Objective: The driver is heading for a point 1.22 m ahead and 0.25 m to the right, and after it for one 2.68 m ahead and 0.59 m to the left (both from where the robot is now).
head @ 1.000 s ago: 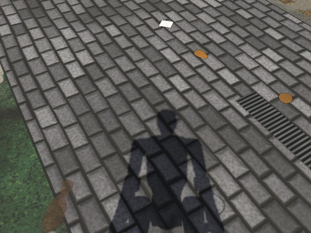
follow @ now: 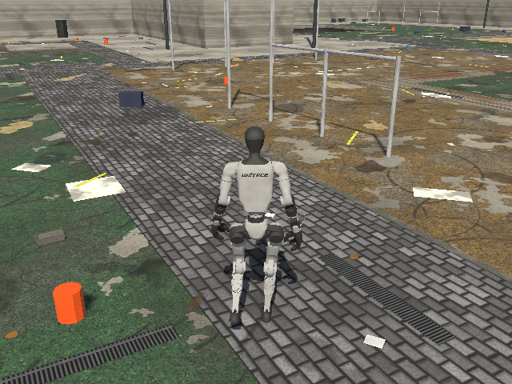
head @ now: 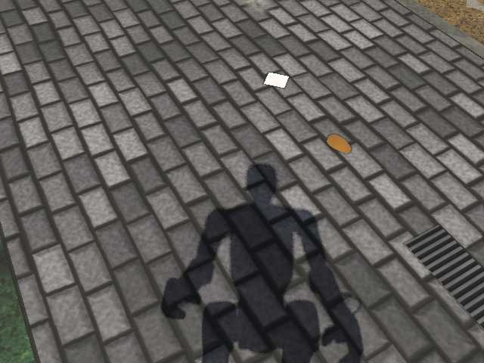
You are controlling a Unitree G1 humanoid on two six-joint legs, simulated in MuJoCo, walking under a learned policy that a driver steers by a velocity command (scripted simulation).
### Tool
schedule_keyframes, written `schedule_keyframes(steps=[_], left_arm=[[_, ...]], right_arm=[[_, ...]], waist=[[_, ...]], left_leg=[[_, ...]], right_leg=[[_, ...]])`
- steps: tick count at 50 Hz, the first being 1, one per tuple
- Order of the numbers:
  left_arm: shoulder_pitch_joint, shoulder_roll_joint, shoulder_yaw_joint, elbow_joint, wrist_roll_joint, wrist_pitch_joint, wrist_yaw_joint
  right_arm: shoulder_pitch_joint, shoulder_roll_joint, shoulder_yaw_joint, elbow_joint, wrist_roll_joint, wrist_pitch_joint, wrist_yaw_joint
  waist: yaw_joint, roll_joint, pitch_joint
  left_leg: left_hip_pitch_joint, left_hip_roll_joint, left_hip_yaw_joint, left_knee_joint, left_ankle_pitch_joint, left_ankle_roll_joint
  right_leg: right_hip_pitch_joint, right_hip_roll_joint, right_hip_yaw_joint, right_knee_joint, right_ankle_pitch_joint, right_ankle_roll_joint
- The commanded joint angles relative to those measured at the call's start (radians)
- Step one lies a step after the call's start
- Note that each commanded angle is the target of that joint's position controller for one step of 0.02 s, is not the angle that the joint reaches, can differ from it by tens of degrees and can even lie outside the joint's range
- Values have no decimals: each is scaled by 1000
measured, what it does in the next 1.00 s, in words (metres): walks ahead, turning right: left foot, then right foot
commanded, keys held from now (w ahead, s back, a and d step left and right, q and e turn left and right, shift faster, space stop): w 0.06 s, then w+e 0.90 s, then w+q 0.04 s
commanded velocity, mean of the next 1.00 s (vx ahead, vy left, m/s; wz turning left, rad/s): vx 0.50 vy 0.00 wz -0.42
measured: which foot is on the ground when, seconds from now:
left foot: up 0.00-0.34, down 0.36-0.90, up 0.92-1.00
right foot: down 0.00-0.38, up 0.40-0.90, down 0.92-1.00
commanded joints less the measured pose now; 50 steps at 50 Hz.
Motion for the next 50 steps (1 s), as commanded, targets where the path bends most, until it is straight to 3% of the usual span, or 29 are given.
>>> schedule_keyframes(steps=[1,3,4,6,10,13,15,17,18,19,20,21,22,23,25,27,29,33,37,40,41,43,44,45,46,47,48,49,50], left_arm=[[-3,38,-3,-22,4,-22,-15],[39,70,1,5,4,-25,-8],[65,91,5,15,3,-24,-1],[119,121,13,24,0,-17,16],[204,154,23,34,-18,-1,32],[252,156,27,44,-29,11,35],[248,161,33,40,-30,20,42],[223,152,33,27,-25,30,47],[199,108,18,4,-16,28,44],[243,16,-6,-33,-11,14,42],[297,15,-12,-53,-33,0,40],[261,125,17,-44,-51,0,43],[207,140,26,-53,-49,8,45],[189,125,29,-55,-39,17,47],[188,89,36,-65,-31,41,41],[179,62,36,-80,-32,57,35],[138,61,40,-108,-29,65,34],[28,53,37,-159,-25,63,18],[-118,40,27,-221,-21,60,-9],[-184,45,26,-266,-25,61,-27],[-189,51,28,-277,-26,62,-32],[-140,83,45,-284,-24,67,-35],[-48,115,64,-266,-26,70,-33],[117,168,96,-221,-28,71,-24],[276,263,134,-182,-26,79,1],[225,362,137,-199,-25,67,5],[273,282,114,-214,-15,54,0],[240,208,92,-191,-8,43,-3],[163,159,76,-201,-16,38,-4]], right_arm=[[85,-55,-23,-49,2,11,-14],[38,-60,-27,-76,-8,23,-25],[-20,-71,-30,-102,-21,22,-30],[-128,-74,-30,-144,-29,16,-34],[-292,-62,-22,-184,-16,3,-24],[-372,-81,-23,-214,-2,-6,-9],[-358,-116,-34,-221,0,-17,-1],[-233,-156,-56,-190,-2,-26,-3],[-76,-210,-77,-158,-15,-33,-10],[71,-311,-105,-142,-30,-29,-16],[107,-293,-101,-131,-35,-20,-9],[36,-191,-75,-155,-35,-22,-7],[-34,-147,-61,-169,-27,-21,-4],[-102,-121,-52,-173,-23,-18,0],[-147,-101,-48,-163,-29,-17,2],[-129,-114,-56,-144,-34,-22,-1],[-104,-132,-65,-127,-36,-23,-7],[-86,-163,-74,-113,-37,-12,-21],[-33,-192,-83,-97,-25,4,-29],[-4,-209,-89,-84,-11,21,-29],[-8,-218,-92,-84,-7,28,-29],[-29,-251,-100,-94,-2,39,-33],[-40,-264,-104,-98,0,47,-36],[-57,-262,-101,-106,5,53,-38],[-47,-227,-87,-130,-16,45,-39],[34,-73,-41,-191,-42,10,-22],[-83,-158,-53,-213,1,-35,-8],[-128,-183,-61,-218,35,-47,-2],[-117,-177,-58,-199,23,-47,-8]], waist=[[-48,-29,-28],[-48,-51,8],[-36,-50,23],[-6,-41,29],[52,-58,17],[75,-79,18],[48,-96,6],[-25,-105,-43],[-95,-62,-154],[-118,156,-312],[-96,347,-385],[-89,199,-266],[-69,120,-173],[-39,75,-113],[0,110,-48],[9,94,-33],[6,63,-20],[-15,49,7],[-65,34,53],[-75,40,72],[-66,47,67],[-17,86,9],[40,98,-49],[129,75,-135],[185,-47,-222],[42,-275,-309],[127,-163,-390],[113,-117,-253],[66,-42,-179]], left_leg=[[-141,121,-34,-20,62,-13],[-171,141,-8,-106,102,-40],[-202,150,2,-169,149,-56],[-252,149,10,-326,265,-75],[-170,77,37,-636,409,-99],[-135,51,26,-740,374,-105],[-77,44,7,-804,313,-90],[96,32,24,-854,230,-60],[327,112,-45,-844,221,-12],[700,342,-330,-858,173,92],[783,456,-660,-971,23,178],[666,419,-571,-987,-24,142],[532,379,-406,-998,35,103],[416,326,-292,-1034,111,84],[284,265,-137,-1098,206,65],[259,249,-41,-1122,324,80],[274,259,15,-1130,409,95],[312,259,116,-1147,428,90],[378,281,188,-1143,415,80],[461,304,225,-1098,466,63],[477,307,242,-1066,541,54],[483,302,278,-936,876,35],[471,290,296,-795,1024,24],[388,251,319,-580,1024,-6],[112,202,316,-257,661,-56],[-314,-5,179,64,-248,-103],[-417,-6,-25,157,-248,-82],[-481,49,-10,123,-140,-57],[-419,104,0,38,-46,-45]], right_leg=[[58,-289,325,-307,7,-175],[-1,-270,256,-334,43,-177],[-10,-263,250,-341,54,-181],[20,-255,250,-337,67,-171],[73,-227,223,-291,64,-123],[145,-262,281,-232,0,-116],[188,-290,338,-176,-46,-98],[175,-262,347,-53,3,-66],[83,-193,302,162,16,-33],[-228,-54,161,523,-212,34],[-437,-36,182,751,-478,44],[-491,-97,244,860,-405,37],[-484,-137,221,866,-311,36],[-441,-170,208,828,-234,47],[-364,-212,190,768,-149,59],[-364,-216,174,762,-94,67],[-410,-219,187,715,-38,75],[-432,-213,169,500,106,80],[-430,-206,94,339,147,62],[-429,-194,50,273,65,34],[-400,-179,27,256,20,20],[-256,-111,-37,244,-77,-19],[-127,-65,-63,228,-107,-44],[113,-17,-67,149,-41,-82],[431,-143,158,113,-36,-142],[703,-389,743,-5,-182,-316],[726,-436,901,-139,-235,-330],[631,-419,718,-139,-121,-272],[467,-377,562,-130,-9,-225]])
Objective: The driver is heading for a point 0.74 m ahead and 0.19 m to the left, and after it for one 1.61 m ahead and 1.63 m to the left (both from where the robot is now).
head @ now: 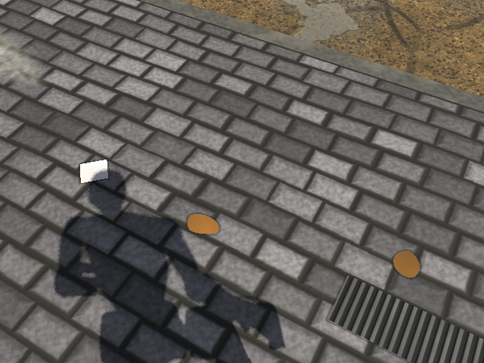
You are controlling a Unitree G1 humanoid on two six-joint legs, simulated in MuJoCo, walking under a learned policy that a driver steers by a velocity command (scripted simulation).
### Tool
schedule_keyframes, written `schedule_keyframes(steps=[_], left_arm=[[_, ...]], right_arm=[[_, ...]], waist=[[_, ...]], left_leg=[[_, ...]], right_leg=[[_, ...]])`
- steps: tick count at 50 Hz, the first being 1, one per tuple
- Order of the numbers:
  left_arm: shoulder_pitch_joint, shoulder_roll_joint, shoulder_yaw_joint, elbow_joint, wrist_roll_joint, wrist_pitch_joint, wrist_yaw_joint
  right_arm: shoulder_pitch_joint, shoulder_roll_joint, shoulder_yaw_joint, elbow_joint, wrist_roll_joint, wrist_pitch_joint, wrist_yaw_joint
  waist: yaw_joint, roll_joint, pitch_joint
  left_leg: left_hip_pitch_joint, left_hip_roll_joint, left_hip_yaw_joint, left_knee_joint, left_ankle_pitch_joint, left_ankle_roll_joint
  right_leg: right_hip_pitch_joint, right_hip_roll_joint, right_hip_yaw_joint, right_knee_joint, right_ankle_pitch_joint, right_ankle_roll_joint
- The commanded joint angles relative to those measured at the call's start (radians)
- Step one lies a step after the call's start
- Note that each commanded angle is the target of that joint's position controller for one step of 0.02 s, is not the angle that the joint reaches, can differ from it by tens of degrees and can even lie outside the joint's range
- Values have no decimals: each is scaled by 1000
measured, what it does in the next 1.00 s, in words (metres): walks ahead, turning left: left foot, then right foot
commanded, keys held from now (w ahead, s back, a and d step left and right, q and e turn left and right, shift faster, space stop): w+q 1.00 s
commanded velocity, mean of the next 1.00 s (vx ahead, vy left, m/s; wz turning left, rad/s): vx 0.50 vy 0.00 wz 0.36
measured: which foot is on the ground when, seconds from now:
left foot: up 0.00-0.48, down 0.50-0.96, up 0.98-1.00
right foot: down 0.00-0.50, up 0.52-0.94, down 0.96-1.00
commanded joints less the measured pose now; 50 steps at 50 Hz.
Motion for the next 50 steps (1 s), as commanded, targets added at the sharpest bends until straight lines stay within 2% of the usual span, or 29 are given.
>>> schedule_keyframes(steps=[1,2,4,7,11,13,16,19,22,23,24,25,26,27,28,29,30,31,32,34,36,39,42,44,46,47,48,49,50], left_arm=[[111,86,22,-27,5,-21,6],[74,57,11,-35,16,-26,7],[81,77,14,-13,20,-42,9],[127,102,19,29,24,-58,22],[156,102,13,60,28,-59,39],[168,111,12,75,28,-60,44],[200,112,12,109,23,-53,51],[219,119,14,129,19,-30,58],[181,162,22,114,16,-8,75],[168,177,24,109,17,0,81],[143,185,23,102,13,3,85],[148,164,11,78,22,-11,86],[254,12,-36,46,40,-45,59],[184,112,-18,38,12,-91,34],[91,137,-14,0,-24,-108,25],[57,118,-20,-14,-13,-114,28],[45,128,-10,-10,14,-106,37],[63,126,-5,-12,24,-92,38],[85,119,-4,-17,30,-78,40],[90,93,-10,-26,34,-59,47],[21,69,-20,-49,37,-51,52],[-89,52,-29,-73,30,-56,47],[-150,77,-21,-97,14,-66,37],[-150,108,-7,-103,10,-77,29],[-78,128,9,-88,7,-89,28],[5,151,23,-71,14,-94,33],[147,205,40,-60,32,-97,42],[251,286,60,-24,45,-83,41],[249,209,46,-30,21,-78,35]], right_arm=[[-37,-122,-23,-85,-5,-45,-2],[-5,-123,-28,-72,-9,-26,1],[25,-92,-26,-61,-11,5,3],[-40,-73,-20,-81,-16,27,-3],[-126,-61,-17,-102,-7,20,9],[-177,-47,-11,-119,-4,16,19],[-241,-31,-1,-153,-4,14,36],[-289,-21,6,-197,-6,10,64],[-228,-56,-9,-219,-8,17,78],[-137,-87,-24,-207,-8,21,76],[16,-140,-51,-177,-7,23,67],[165,-226,-78,-157,-15,31,46],[135,-279,-86,-182,-11,27,40],[167,-201,-65,-173,-15,29,37],[131,-150,-53,-183,-18,29,32],[61,-132,-47,-195,-15,26,35],[2,-100,-37,-213,-14,25,34],[-29,-94,-31,-232,-23,27,30],[-42,-102,-34,-241,-22,29,27],[-38,-128,-41,-245,-20,26,18],[-21,-155,-50,-243,-14,30,6],[24,-158,-52,-234,-5,44,-4],[71,-157,-52,-221,-1,54,-4],[78,-150,-51,-222,-1,58,-7],[51,-139,-49,-233,-4,62,-8],[40,-109,-39,-243,-7,60,-8],[31,-47,-17,-263,-17,54,-4],[157,-2,0,-295,7,45,-5],[167,-97,-14,-273,14,44,-8]], waist=[[54,-10,-159],[22,-29,-147],[0,-38,-133],[16,-35,-74],[58,-49,-39],[82,-48,-17],[109,-42,16],[116,-38,26],[57,-93,-56],[5,-112,-111],[-81,-94,-187],[-140,25,-292],[-27,288,-400],[-94,167,-469],[-94,109,-329],[-40,-18,-203],[-5,-51,-157],[27,-33,-124],[48,-12,-111],[59,14,-96],[39,34,-81],[-14,74,-86],[-41,98,-95],[-29,112,-100],[23,140,-107],[67,137,-150],[130,44,-264],[83,-291,-378],[99,-253,-331]], left_leg=[[-439,75,-85,62,140,34],[-370,100,-95,27,176,32],[-320,105,-83,-12,223,20],[-403,103,-84,-119,358,1],[-433,54,-97,-353,585,16],[-430,28,-84,-451,645,28],[-477,9,-68,-543,629,46],[-520,-10,-22,-586,517,67],[-357,-92,78,-581,353,117],[-234,-128,95,-579,315,140],[-7,-153,80,-652,379,177],[303,-1,-162,-681,426,247],[665,266,-763,-774,377,475],[716,258,-825,-854,287,460],[612,220,-660,-859,286,399],[427,174,-543,-880,377,361],[301,138,-467,-898,466,336],[199,111,-429,-926,517,335],[140,97,-413,-947,539,337],[48,75,-350,-964,615,337],[-14,34,-290,-965,602,309],[-33,-13,-262,-929,496,251],[30,12,-340,-875,404,230],[91,37,-416,-822,350,217],[103,34,-459,-753,346,192],[73,-4,-435,-664,367,161],[-36,-63,-349,-408,280,119],[-379,-192,-202,-97,-96,55],[-524,-113,-212,64,-114,39]], right_leg=[[450,-297,418,-338,189,-186],[369,-268,352,-363,249,-170],[292,-256,278,-410,342,-168],[285,-241,172,-453,419,-144],[338,-214,64,-479,380,-75],[373,-226,32,-498,356,-52],[487,-260,-2,-486,401,-42],[603,-301,-28,-412,536,-43],[626,-305,-71,-231,1006,-17],[608,-299,-82,-102,1130,-7],[518,-267,-106,105,1093,19],[276,-211,-114,424,744,54],[-189,45,-10,826,-291,131],[-305,-3,198,892,-322,99],[-357,-58,192,841,-258,80],[-335,-99,168,722,-200,76],[-275,-132,154,623,-170,84],[-213,-145,149,585,-155,96],[-184,-151,141,536,-145,112],[-156,-152,112,426,-107,147],[-130,-134,90,273,15,173],[-54,-82,81,43,229,178],[-27,-52,103,-61,246,170],[-4,-44,123,-116,184,148],[96,-42,114,-169,138,110],[231,-72,123,-190,136,79],[461,-235,272,-185,83,11],[770,-454,712,-261,-118,-155],[760,-487,846,-308,-335,-160]])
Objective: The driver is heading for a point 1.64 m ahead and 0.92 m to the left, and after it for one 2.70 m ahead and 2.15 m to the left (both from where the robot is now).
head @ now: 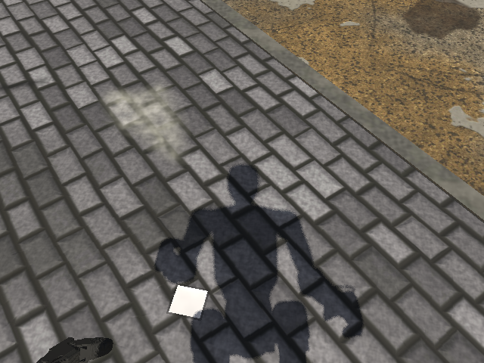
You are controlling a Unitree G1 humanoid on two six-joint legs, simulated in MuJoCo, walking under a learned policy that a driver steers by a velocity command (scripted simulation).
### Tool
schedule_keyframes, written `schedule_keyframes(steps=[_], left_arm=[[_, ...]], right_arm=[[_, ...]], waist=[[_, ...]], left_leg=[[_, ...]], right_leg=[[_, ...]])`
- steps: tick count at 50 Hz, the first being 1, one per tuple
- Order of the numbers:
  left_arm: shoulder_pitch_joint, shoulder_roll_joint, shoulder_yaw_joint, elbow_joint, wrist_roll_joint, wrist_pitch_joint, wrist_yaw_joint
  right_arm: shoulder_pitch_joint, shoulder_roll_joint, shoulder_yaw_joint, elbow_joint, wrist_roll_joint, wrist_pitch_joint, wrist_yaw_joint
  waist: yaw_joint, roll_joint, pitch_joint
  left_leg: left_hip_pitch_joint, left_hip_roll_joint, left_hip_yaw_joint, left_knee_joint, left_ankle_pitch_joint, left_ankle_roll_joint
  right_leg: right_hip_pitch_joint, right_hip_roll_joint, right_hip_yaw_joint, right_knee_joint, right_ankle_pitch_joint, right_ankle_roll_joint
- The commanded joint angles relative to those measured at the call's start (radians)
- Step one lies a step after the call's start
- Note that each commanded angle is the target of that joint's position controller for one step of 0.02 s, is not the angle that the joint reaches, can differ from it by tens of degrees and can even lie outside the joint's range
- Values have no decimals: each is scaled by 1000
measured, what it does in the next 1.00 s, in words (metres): walks ahead, turning left: left foot, then right foot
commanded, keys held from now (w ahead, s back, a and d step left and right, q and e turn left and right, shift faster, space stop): w+q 0.08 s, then w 0.02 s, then w+q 0.90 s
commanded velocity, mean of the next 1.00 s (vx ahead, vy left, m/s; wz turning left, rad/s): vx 0.50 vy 0.00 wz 0.58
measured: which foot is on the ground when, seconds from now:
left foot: up 0.00-0.46, down 0.48-0.98, up 1.00-1.00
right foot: down 0.00-0.48, up 0.50-0.94, down 0.96-1.00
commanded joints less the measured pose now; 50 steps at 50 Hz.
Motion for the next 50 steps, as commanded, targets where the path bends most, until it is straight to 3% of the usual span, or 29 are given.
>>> schedule_keyframes(steps=[1,2,3,6,10,15,19,21,22,23,24,25,26,27,28,29,30,32,34,39,41,44,46,47,48,49,50], left_arm=[[267,157,61,-11,-10,7,9],[221,138,51,-17,-4,15,10],[187,118,44,-11,0,20,11],[168,99,36,13,0,15,9],[182,150,54,53,-1,10,11],[204,181,57,92,-9,26,19],[239,216,67,121,-28,45,18],[230,244,75,123,-37,56,22],[226,261,81,122,-41,62,27],[213,260,80,119,-44,70,31],[227,225,66,107,-30,67,36],[299,77,18,48,19,47,24],[243,129,16,25,-10,7,10],[140,191,34,-3,-49,-11,1],[115,176,25,-12,-45,-21,3],[113,171,26,0,-19,-21,11],[129,182,34,6,-5,-11,13],[149,167,35,10,3,12,11],[119,137,27,2,11,27,13],[-78,88,4,-43,2,24,1],[-127,99,6,-59,-9,18,-7],[-136,136,22,-71,-15,8,-15],[-76,153,36,-62,-18,0,-14],[2,166,48,-42,-14,-4,-9],[126,205,63,-30,2,-9,-1],[263,286,86,-9,20,0,5],[301,254,82,11,-5,11,-5]], right_arm=[[-14,-135,-15,-106,6,-20,-1],[-67,-129,-16,-116,-6,-14,-1],[-99,-117,-19,-129,-15,-13,3],[-86,-62,-13,-133,1,-2,17],[-152,-40,-4,-154,-8,6,19],[-286,-18,9,-179,-6,-7,46],[-362,-25,7,-217,0,-6,68],[-335,-53,-8,-224,-7,-2,73],[-274,-78,-23,-213,-11,2,71],[-126,-117,-48,-174,-10,5,65],[53,-183,-82,-127,-7,12,48],[53,-307,-98,-127,1,10,33],[87,-263,-79,-161,-5,-8,39],[62,-197,-60,-144,-14,-22,44],[15,-169,-50,-141,-11,-28,43],[-59,-141,-40,-150,-12,-29,42],[-108,-118,-30,-164,-22,-30,40],[-135,-118,-28,-163,-25,-34,33],[-116,-132,-31,-144,-21,-37,20],[-44,-155,-38,-100,-8,-24,-2],[-9,-162,-40,-81,-4,-21,-2],[12,-148,-38,-63,1,-13,-5],[-4,-143,-38,-63,-2,-6,-7],[-13,-119,-30,-67,-3,-4,-6],[-21,-65,-11,-81,-11,-7,-3],[81,-14,6,-99,6,-14,-4],[109,-62,6,-110,11,-19,-7]], waist=[[149,-182,-140],[136,-114,-71],[118,-104,-18],[77,-152,13],[82,-113,26],[129,-104,54],[142,-108,89],[106,-129,62],[64,-143,17],[-23,-124,-59],[-102,-62,-151],[-1,240,-209],[-51,193,-402],[-71,109,-272],[-36,56,-170],[11,-8,-107],[51,3,-79],[82,15,-60],[81,4,-34],[8,37,11],[-12,47,16],[-5,68,14],[31,103,5],[72,102,-28],[131,52,-135],[129,-183,-290],[125,-338,-304]], left_leg=[[-616,92,33,480,20,-25],[-591,123,65,476,94,-31],[-570,149,68,436,146,-34],[-488,185,100,365,197,-37],[-538,203,107,226,306,-60],[-484,193,176,-37,513,-46],[-449,173,231,-156,450,-6],[-359,124,281,-188,350,35],[-262,83,312,-201,310,59],[-63,35,334,-267,360,93],[244,61,239,-281,400,137],[574,337,-286,-337,328,292],[657,442,-654,-510,147,390],[587,410,-514,-530,183,329],[441,367,-382,-528,261,293],[293,326,-288,-532,365,263],[185,297,-225,-550,470,252],[78,275,-181,-585,560,260],[5,251,-120,-598,612,260],[-52,181,-57,-583,476,189],[-39,195,-95,-564,424,178],[43,223,-185,-486,375,161],[68,224,-228,-421,396,142],[54,188,-213,-351,428,117],[-23,137,-155,-147,403,81],[-348,4,0,194,163,-4],[-540,30,28,390,-95,-24]], right_leg=[[662,-426,628,-231,-404,-214],[548,-382,491,-240,-281,-184],[457,-342,398,-262,-173,-174],[337,-281,220,-328,-30,-171],[363,-305,95,-366,132,-193],[404,-283,-69,-361,189,-150],[485,-319,-124,-333,247,-126],[521,-324,-168,-233,529,-105],[528,-317,-193,-125,706,-94],[483,-288,-227,65,790,-71],[276,-252,-233,333,618,-32],[-185,-79,-203,709,-321,31],[-315,-14,46,876,-468,29],[-405,-66,75,877,-369,13],[-384,-105,63,795,-283,-1],[-318,-138,61,710,-231,4],[-242,-159,67,651,-199,9],[-177,-158,54,583,-175,33],[-165,-143,34,490,-119,60],[-88,-72,24,121,188,75],[-49,-50,32,53,218,70],[-18,-38,60,-24,142,46],[64,-31,49,-57,60,16],[180,-34,35,-97,60,-9],[398,-145,124,-78,47,-65],[776,-371,480,-106,-112,-213],[824,-471,774,-209,-348,-257]])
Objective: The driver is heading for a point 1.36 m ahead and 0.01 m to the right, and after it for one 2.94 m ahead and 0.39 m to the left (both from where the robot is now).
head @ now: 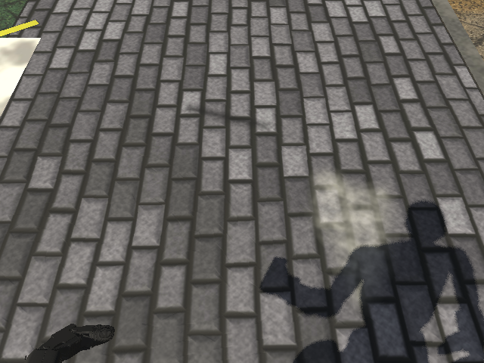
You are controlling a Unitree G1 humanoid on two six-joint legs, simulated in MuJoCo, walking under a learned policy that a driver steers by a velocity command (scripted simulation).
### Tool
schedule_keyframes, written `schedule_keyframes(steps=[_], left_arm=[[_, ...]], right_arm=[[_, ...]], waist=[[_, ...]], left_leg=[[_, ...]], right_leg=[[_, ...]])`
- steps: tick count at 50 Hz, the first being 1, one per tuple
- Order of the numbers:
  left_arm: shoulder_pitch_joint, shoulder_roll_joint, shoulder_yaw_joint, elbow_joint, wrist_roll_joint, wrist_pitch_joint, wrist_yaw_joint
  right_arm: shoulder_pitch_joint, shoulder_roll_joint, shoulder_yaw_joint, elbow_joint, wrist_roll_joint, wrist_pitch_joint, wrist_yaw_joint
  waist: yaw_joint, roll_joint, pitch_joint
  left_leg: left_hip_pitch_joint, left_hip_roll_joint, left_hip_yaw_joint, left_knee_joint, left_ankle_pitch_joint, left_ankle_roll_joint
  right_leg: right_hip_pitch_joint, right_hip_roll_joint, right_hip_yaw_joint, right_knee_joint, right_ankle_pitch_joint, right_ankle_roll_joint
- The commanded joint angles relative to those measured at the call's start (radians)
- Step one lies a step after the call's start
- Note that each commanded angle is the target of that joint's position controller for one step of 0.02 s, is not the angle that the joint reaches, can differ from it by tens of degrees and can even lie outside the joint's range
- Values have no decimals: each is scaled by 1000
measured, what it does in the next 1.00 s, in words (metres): walks ahead: left foot, then right foot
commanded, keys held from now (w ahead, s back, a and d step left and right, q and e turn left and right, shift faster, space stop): w+q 0.22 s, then w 0.12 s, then w+e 0.66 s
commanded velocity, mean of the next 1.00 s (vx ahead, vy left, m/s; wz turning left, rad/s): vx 0.50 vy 0.00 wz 0.01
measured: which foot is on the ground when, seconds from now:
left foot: up 0.00-0.44, down 0.46-1.00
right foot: down 0.00-0.46, up 0.48-0.98, down 1.00-1.00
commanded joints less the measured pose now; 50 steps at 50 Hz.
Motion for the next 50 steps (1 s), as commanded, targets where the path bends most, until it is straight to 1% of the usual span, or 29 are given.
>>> schedule_keyframes(steps=[1,2,3,5,7,10,14,17,20,21,22,23,24,25,26,27,28,29,30,31,33,36,40,43,45,47,48,49,50], left_arm=[[293,168,65,-1,-14,8,8],[243,140,54,-9,-9,17,13],[200,120,46,-5,-2,22,14],[162,92,37,6,3,18,17],[165,103,42,24,-3,8,17],[187,141,56,55,-1,4,19],[219,161,56,89,-10,15,19],[272,190,60,121,-27,28,16],[309,216,63,159,-51,48,12],[305,229,64,166,-54,54,13],[290,234,61,172,-58,60,14],[298,207,48,175,-52,58,17],[301,128,16,142,-12,50,14],[404,39,-11,129,-22,31,6],[316,160,23,141,-56,24,5],[245,174,32,109,-68,23,5],[222,155,31,110,-56,27,11],[226,147,36,115,-42,38,14],[263,130,37,128,-43,53,13],[281,107,34,136,-46,66,14],[267,81,33,130,-45,85,17],[198,69,33,103,-38,90,15],[76,44,18,62,-29,82,-12],[-11,42,12,17,-29,82,-30],[-38,52,14,-11,-29,82,-41],[-10,78,27,-25,-30,86,-47],[51,101,41,-19,-32,90,-45],[176,140,65,7,-36,93,-40],[339,207,101,48,-37,99,-24]], right_arm=[[10,-130,-14,-101,12,-22,-1],[-66,-142,-18,-113,1,-14,-1],[-106,-131,-20,-125,-11,-12,2],[-98,-93,-20,-125,-3,-2,12],[-106,-59,-13,-129,-1,7,15],[-157,-43,-6,-146,-9,9,17],[-264,-11,11,-160,-11,-9,38],[-358,-2,20,-187,-7,-19,55],[-395,-25,14,-210,-12,-27,64],[-358,-48,3,-203,-16,-31,63],[-247,-80,-16,-171,-20,-35,60],[-89,-135,-44,-120,-25,-33,49],[95,-230,-69,-91,-38,-26,27],[73,-269,-63,-99,-45,-26,25],[54,-173,-42,-102,-43,-32,30],[2,-138,-27,-88,-34,-39,31],[-62,-101,-16,-82,-30,-45,35],[-115,-68,-9,-79,-30,-53,38],[-145,-54,-7,-74,-37,-63,38],[-161,-44,-9,-65,-40,-75,37],[-174,-50,-14,-42,-46,-90,31],[-153,-62,-21,-7,-53,-93,16],[-130,-100,-31,22,-43,-84,3],[-84,-123,-41,53,-28,-67,-1],[-73,-138,-47,68,-17,-51,-2],[-89,-167,-55,68,-10,-36,-7],[-99,-182,-58,66,-5,-28,-10],[-118,-188,-58,62,1,-19,-11],[-116,-172,-48,57,-1,-22,-13]], waist=[[154,-206,-183],[150,-132,-89],[129,-100,-24],[87,-142,15],[81,-142,22],[88,-101,25],[126,-81,43],[153,-77,78],[132,-96,94],[98,-112,67],[24,-112,-2],[-52,-99,-107],[-111,52,-278],[-24,262,-421],[-72,123,-343],[-49,117,-188],[-11,70,-120],[23,84,-66],[56,108,-55],[71,98,-45],[88,66,-5],[78,41,38],[37,19,80],[6,6,111],[6,14,111],[41,45,64],[79,64,17],[154,59,-50],[234,21,-136]], left_leg=[[-644,78,28,525,-21,-28],[-633,111,71,533,54,-31],[-604,139,81,490,113,-31],[-522,184,96,429,169,-27],[-520,193,117,393,207,-35],[-564,205,116,284,307,-52],[-500,185,162,35,480,-41],[-456,165,208,-103,488,-24],[-409,142,240,-197,364,12],[-331,117,256,-233,332,28],[-157,85,281,-292,372,51],[106,83,276,-289,426,74],[441,324,12,-238,505,141],[616,527,-418,-376,332,273],[518,500,-381,-435,260,235],[395,463,-219,-456,296,198],[273,418,-118,-486,349,175],[176,378,-30,-526,382,161],[109,361,27,-567,400,152],[72,355,64,-600,423,156],[34,355,146,-640,496,158],[62,347,244,-657,552,149],[95,343,353,-673,559,127],[190,374,389,-647,589,117],[260,391,409,-597,676,103],[296,390,437,-484,985,81],[302,384,448,-380,1151,68],[265,358,468,-204,1225,45],[115,313,478,46,1087,3]], right_leg=[[710,-439,687,-241,-454,-231],[581,-401,539,-251,-366,-198],[464,-358,431,-277,-255,-186],[341,-298,277,-327,-124,-167],[315,-289,182,-362,-31,-181],[352,-308,89,-383,97,-200],[370,-275,-41,-388,167,-178],[406,-293,-72,-393,154,-173],[482,-333,-35,-340,291,-171],[495,-330,-37,-279,436,-161],[474,-303,-66,-147,584,-139],[368,-254,-98,44,587,-105],[117,-185,-117,396,186,-57],[-173,-30,1,680,-477,-13],[-253,-70,100,768,-455,-17],[-309,-109,76,758,-369,-24],[-279,-148,64,712,-283,-19],[-240,-172,63,667,-218,-11],[-176,-190,72,654,-165,-4],[-149,-190,69,649,-137,3],[-171,-188,77,619,-89,15],[-244,-179,97,494,34,25],[-224,-160,26,261,186,7],[-255,-153,-13,165,155,-24],[-259,-139,-44,129,83,-51],[-164,-82,-104,118,-14,-89],[-73,-40,-136,125,-66,-111],[94,7,-156,87,-63,-142],[369,26,-106,30,-9,-182]])
Keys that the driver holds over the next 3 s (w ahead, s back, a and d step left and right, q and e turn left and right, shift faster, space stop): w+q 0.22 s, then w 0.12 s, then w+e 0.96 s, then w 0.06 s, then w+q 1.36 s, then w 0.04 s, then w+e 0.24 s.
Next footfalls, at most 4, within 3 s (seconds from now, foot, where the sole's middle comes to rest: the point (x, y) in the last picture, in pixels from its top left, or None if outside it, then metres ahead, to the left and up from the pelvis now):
0.46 left None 0.37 0.20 -0.76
1.00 right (245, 295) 0.68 -0.02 -0.76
1.50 left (199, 208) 1.00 0.11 -0.76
2.00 right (268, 157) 1.22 -0.14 -0.76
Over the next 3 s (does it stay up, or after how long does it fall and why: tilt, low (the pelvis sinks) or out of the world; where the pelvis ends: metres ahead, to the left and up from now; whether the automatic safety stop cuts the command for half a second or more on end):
stays up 1.62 0.09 0.00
